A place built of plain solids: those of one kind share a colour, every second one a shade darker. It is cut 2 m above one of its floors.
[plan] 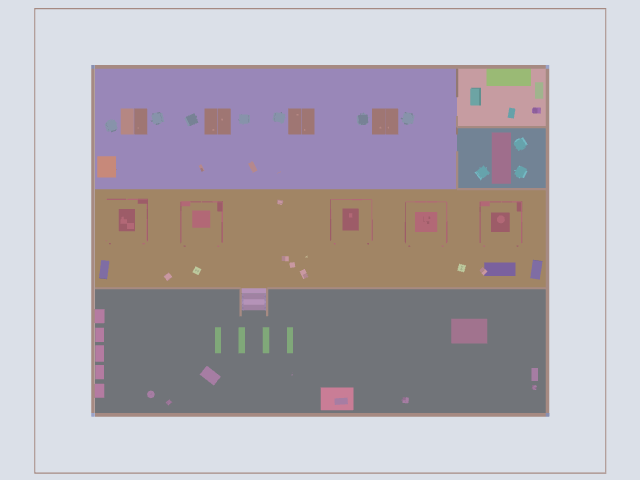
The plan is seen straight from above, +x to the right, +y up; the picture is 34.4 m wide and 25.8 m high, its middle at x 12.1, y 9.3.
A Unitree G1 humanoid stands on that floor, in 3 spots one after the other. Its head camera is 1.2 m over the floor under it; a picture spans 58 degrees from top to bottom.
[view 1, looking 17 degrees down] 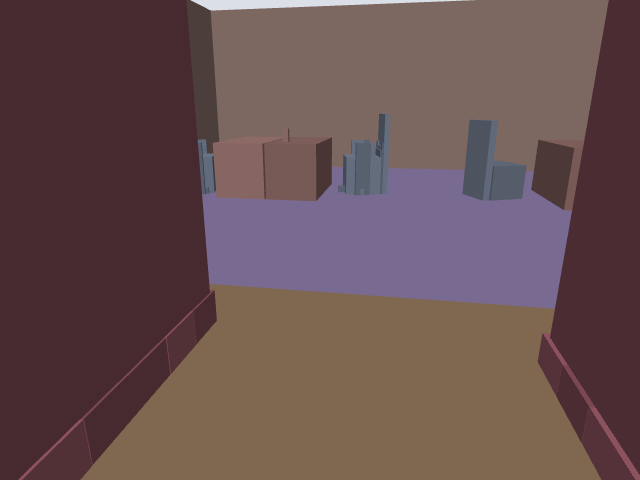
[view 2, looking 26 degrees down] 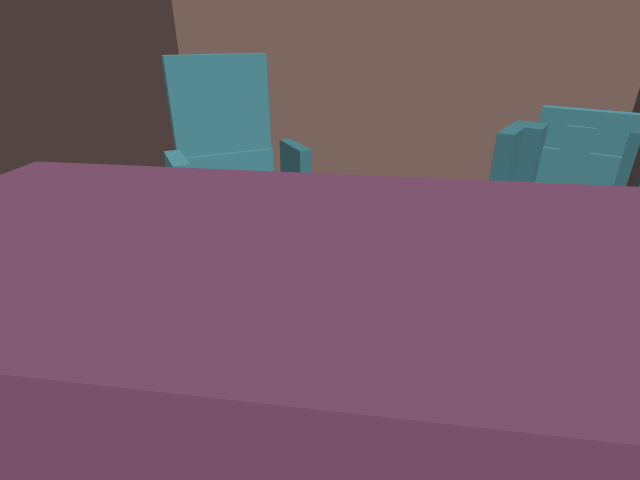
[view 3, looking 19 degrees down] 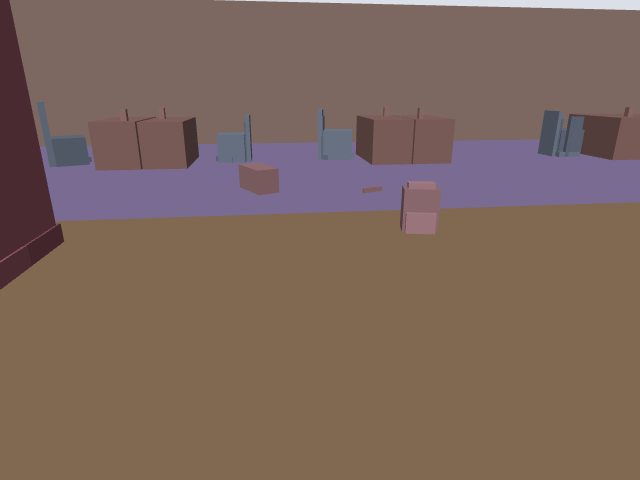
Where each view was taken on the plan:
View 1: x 3.85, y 9.36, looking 100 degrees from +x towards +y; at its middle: desks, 4.11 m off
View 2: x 20.92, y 13.78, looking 8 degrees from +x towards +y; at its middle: meeting_table_meeting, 1.04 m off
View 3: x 8.60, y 7.70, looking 83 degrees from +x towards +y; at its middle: cells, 3.69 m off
